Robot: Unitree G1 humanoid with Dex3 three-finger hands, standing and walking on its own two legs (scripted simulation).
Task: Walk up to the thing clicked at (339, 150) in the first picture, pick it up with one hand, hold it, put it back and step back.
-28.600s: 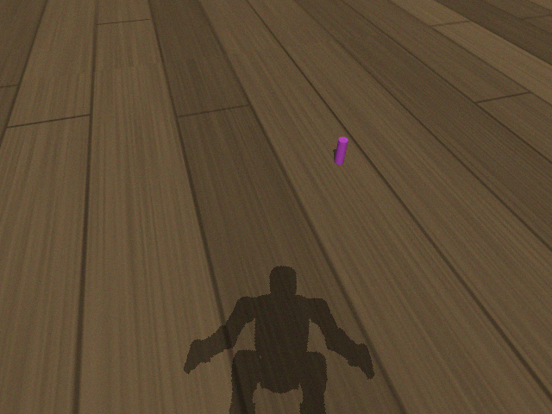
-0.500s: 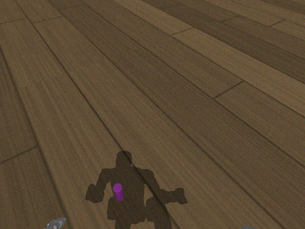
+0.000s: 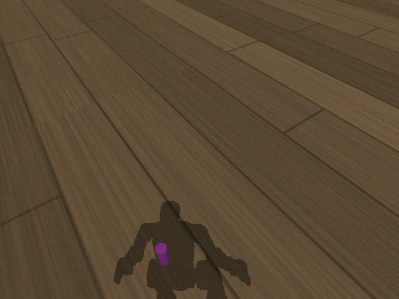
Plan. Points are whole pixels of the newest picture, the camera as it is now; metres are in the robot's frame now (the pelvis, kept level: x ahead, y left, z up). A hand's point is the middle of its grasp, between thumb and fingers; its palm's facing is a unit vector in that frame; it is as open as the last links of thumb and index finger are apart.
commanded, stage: stand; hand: left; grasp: from the side
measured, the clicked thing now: (162, 254) +0.45 +0.20 -0.70
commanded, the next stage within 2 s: step back in 1.36 s
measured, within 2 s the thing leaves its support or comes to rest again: neither
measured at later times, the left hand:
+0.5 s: hand out of the picture +0.08 +0.24 -0.16, palm faces -0.01 -0.94 -0.34, open 7.4 cm
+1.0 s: hand out of the picture +0.10 +0.25 -0.15, palm faces -0.01 -0.94 -0.34, open 7.4 cm
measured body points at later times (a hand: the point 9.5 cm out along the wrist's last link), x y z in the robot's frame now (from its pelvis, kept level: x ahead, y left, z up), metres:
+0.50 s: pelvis +0.02 +0.00 +0.00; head +0.03 -0.01 +0.45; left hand +0.08 +0.29 -0.13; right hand +0.08 -0.30 -0.14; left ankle +0.01 +0.11 -0.74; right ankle +0.03 -0.12 -0.74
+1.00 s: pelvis +0.02 +0.00 +0.01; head +0.03 -0.01 +0.45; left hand +0.10 +0.29 -0.13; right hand +0.09 -0.30 -0.13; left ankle +0.01 +0.11 -0.74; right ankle +0.03 -0.12 -0.74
